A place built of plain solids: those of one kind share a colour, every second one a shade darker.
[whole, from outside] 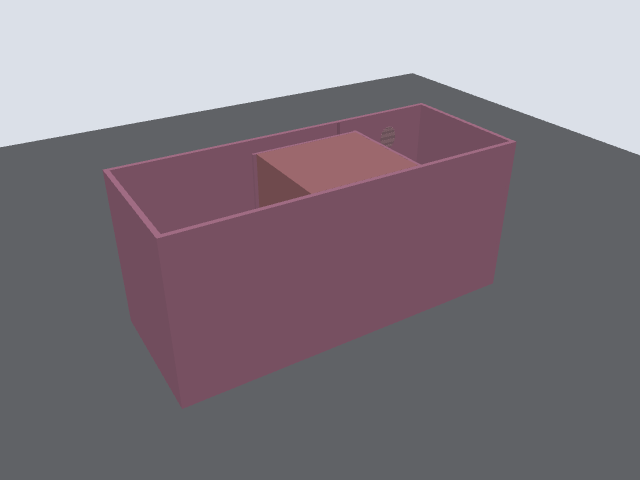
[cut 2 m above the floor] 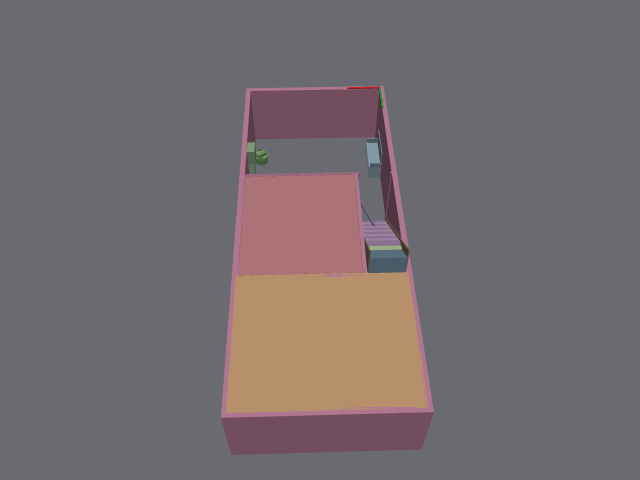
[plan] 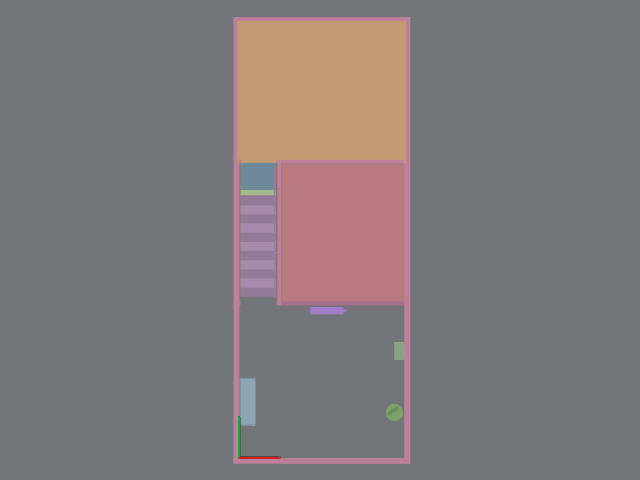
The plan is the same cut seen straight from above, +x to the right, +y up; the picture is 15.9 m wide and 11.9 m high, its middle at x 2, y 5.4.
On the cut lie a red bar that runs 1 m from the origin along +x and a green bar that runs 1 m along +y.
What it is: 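A farmhouse's boxed stair, a dwelling of no particular year; the kitchen below, the upper room 2.68 m above it, and between them a joiner's timber flight of 15 risers of about 0.179 m on goings of about 0.227 m, 0.88 m clear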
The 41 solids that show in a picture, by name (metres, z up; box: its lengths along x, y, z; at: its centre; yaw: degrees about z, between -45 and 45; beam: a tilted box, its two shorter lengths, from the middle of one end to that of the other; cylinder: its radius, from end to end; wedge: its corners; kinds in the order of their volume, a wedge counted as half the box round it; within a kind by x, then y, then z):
{
 "beside_box_1": {"box": [3.05, 3.42, 5.13], "at": [2.57, 5.58, 2.52]},
 "upper_1": {"box": [4.19, 3.54, 2.73], "at": [2.04, 9.06, 1.31]},
 "wall_1": {"box": [0.15, 11.08, 5.13], "at": [-0.07, 5.39, 2.52]},
 "wall_2": {"box": [0.032, 0.1, 2.79], "at": [0.02, 3.83, 1.34]},
 "wall_3": {"box": [0.1, 3.62, 5.13], "at": [0.99, 5.58, 2.52]},
 "wall_4": {"box": [4.39, 0.15, 5.13], "at": [2.04, -0.07, 2.52]},
 "wall_5": {"box": [4.39, 0.15, 5.13], "at": [2.04, 10.86, 2.52]},
 "wall_6": {"box": [3.18, 0.1, 2.79], "at": [2.5, 3.83, 1.34]},
 "wall_7": {"box": [3.18, 0.1, 5.13], "at": [2.5, 7.34, 2.52]},
 "wall_8": {"box": [0.15, 11.08, 5.13], "at": [4.17, 5.39, 2.52]},
 "carriage_1": {"wedge": [[0.03, 4.04, -0.05], [0.03, 4.04, 0.0], [0.03, 7.31, -0.05], [0.03, 7.31, 2.58], [0.92, 4.04, -0.05], [0.92, 4.04, 0.0], [0.92, 7.31, -0.05], [0.92, 7.31, 2.58]]},
 "string_1": {"wedge": [[0.0, 3.88, -0.05], [0.0, 3.88, 0.14], [0.0, 7.29, -0.05], [0.0, 7.29, 2.83], [0.03, 3.88, -0.05], [0.03, 3.88, 0.14], [0.03, 7.29, -0.05], [0.03, 7.29, 2.83]]},
 "string_2": {"wedge": [[0.91, 3.88, -0.05], [0.91, 3.88, 0.14], [0.91, 7.29, -0.05], [0.91, 7.29, 2.83], [0.94, 3.88, -0.05], [0.94, 3.88, 0.14], [0.94, 7.29, -0.05], [0.94, 7.29, 2.83]]},
 "rail_1": {"wedge": [[0.85, 3.97, 1.04], [0.85, 3.97, 1.1], [0.85, 7.19, 3.58], [0.85, 7.19, 3.63], [0.9, 3.97, 1.04], [0.9, 3.97, 1.1], [0.9, 7.19, 3.58], [0.9, 7.19, 3.63]]},
 "tread_1": {"wedge": [[0.02, 3.99, 0.08], [0.02, 3.99, 0.18], [0.02, 4.27, 0.08], [0.02, 4.27, 0.18], [0.92, 3.99, 0.08], [0.92, 3.99, 0.18], [0.92, 4.27, 0.08], [0.92, 4.27, 0.18]]},
 "tread_2": {"wedge": [[0.02, 4.22, 0.26], [0.02, 4.22, 0.36], [0.02, 4.49, 0.26], [0.02, 4.49, 0.36], [0.92, 4.22, 0.26], [0.92, 4.22, 0.36], [0.92, 4.49, 0.26], [0.92, 4.49, 0.36]]},
 "tread_3": {"wedge": [[0.02, 4.44, 0.43], [0.02, 4.44, 0.53], [0.02, 4.72, 0.44], [0.02, 4.72, 0.54], [0.92, 4.44, 0.43], [0.92, 4.44, 0.53], [0.92, 4.72, 0.44], [0.92, 4.72, 0.54]]},
 "tread_4": {"wedge": [[0.02, 4.67, 0.61], [0.02, 4.67, 0.71], [0.02, 4.95, 0.61], [0.02, 4.95, 0.71], [0.92, 4.67, 0.61], [0.92, 4.67, 0.71], [0.92, 4.95, 0.61], [0.92, 4.95, 0.71]]},
 "tread_5": {"wedge": [[0.02, 4.9, 0.79], [0.02, 4.9, 0.89], [0.02, 5.17, 0.79], [0.02, 5.17, 0.89], [0.92, 4.9, 0.79], [0.92, 4.9, 0.89], [0.92, 5.17, 0.79], [0.92, 5.17, 0.89]]},
 "tread_6": {"wedge": [[0.02, 5.13, 0.97], [0.02, 5.13, 1.07], [0.02, 5.4, 0.97], [0.02, 5.4, 1.07], [0.92, 5.13, 0.97], [0.92, 5.13, 1.07], [0.92, 5.4, 0.97], [0.92, 5.4, 1.07]]},
 "tread_7": {"wedge": [[0.02, 5.35, 1.15], [0.02, 5.35, 1.25], [0.02, 5.63, 1.15], [0.02, 5.63, 1.25], [0.92, 5.35, 1.15], [0.92, 5.35, 1.25], [0.92, 5.63, 1.15], [0.92, 5.63, 1.25]]},
 "tread_8": {"wedge": [[0.02, 5.58, 1.33], [0.02, 5.58, 1.43], [0.02, 5.86, 1.33], [0.02, 5.86, 1.43], [0.92, 5.58, 1.33], [0.92, 5.58, 1.43], [0.92, 5.86, 1.33], [0.92, 5.86, 1.43]]},
 "tread_9": {"wedge": [[0.02, 5.81, 1.51], [0.02, 5.81, 1.61], [0.02, 6.08, 1.51], [0.02, 6.08, 1.61], [0.92, 5.81, 1.51], [0.92, 5.81, 1.61], [0.92, 6.08, 1.51], [0.92, 6.08, 1.61]]},
 "tread_10": {"wedge": [[0.02, 6.03, 1.69], [0.02, 6.03, 1.79], [0.02, 6.31, 1.69], [0.02, 6.31, 1.79], [0.92, 6.03, 1.69], [0.92, 6.03, 1.79], [0.92, 6.31, 1.69], [0.92, 6.31, 1.79]]},
 "tread_11": {"wedge": [[0.02, 6.26, 1.86], [0.02, 6.26, 1.96], [0.02, 6.54, 1.86], [0.02, 6.54, 1.96], [0.92, 6.26, 1.86], [0.92, 6.26, 1.96], [0.92, 6.54, 1.86], [0.92, 6.54, 1.96]]},
 "radiator_1": {"box": [0.83, 0.18, 0.8], "at": [2.17, 3.65, 0.49]},
 "longcase_clock_1": {"box": [0.23, 0.43, 0.52], "at": [3.97, 2.65, 1.78]},
 "longcase_clock_2": {"box": [0.17, 0.3, 1.08], "at": [4.0, 2.65, 0.99]},
 "boot_bench_1": {"box": [0.02, 1.14, 0.85], "at": [0.01, 1.39, 0.53]},
 "boot_bench_2": {"box": [0.032, 1.2, 0.05], "at": [0.02, 1.39, 0.97]},
 "boot_bench_3": {"box": [0.36, 0.03, 0.17], "at": [0.18, 0.8, 0.55]},
 "boot_bench_4": {"box": [0.36, 0.03, 0.17], "at": [0.18, 1.97, 0.55]},
 "boot_bench_5": {"box": [0.4, 0.03, 0.53], "at": [0.2, 1.97, 0.21]},
 "boot_bench_6": {"box": [0.39, 1.14, 0.028], "at": [0.21, 1.39, 0.45]},
 "log_basket_1": {"box": [0.32, 0.1, 0.1], "at": [3.81, 1.16, 0.35], "yaw": 33.6},
 "log_basket_2": {"cylinder": 0.22, "from": [3.85, 1.12, 0.2], "to": [3.85, 1.12, 0.3]},
 "log_basket_3": {"box": [0.32, 0.09, 0.09], "at": [3.87, 1.08, 0.34], "yaw": 33.6},
 "riser_1": {"wedge": [[0.02, 6.51, 1.93], [0.02, 6.51, 2.05], [0.02, 6.76, 2.03], [0.02, 6.76, 2.05], [0.92, 6.51, 1.93], [0.92, 6.51, 2.05], [0.92, 6.76, 2.03], [0.92, 6.76, 2.05]]},
 "wall_mirror_1": {"box": [0.034, 0.58, 0.11], "at": [0.02, 9.38, 4.04]},
 "wall_mirror_2": {"box": [0.034, 0.6, 0.11], "at": [0.02, 9.38, 4.15]},
 "wall_mirror_3": {"box": [0.034, 0.58, 0.11], "at": [0.02, 9.38, 4.26]}
}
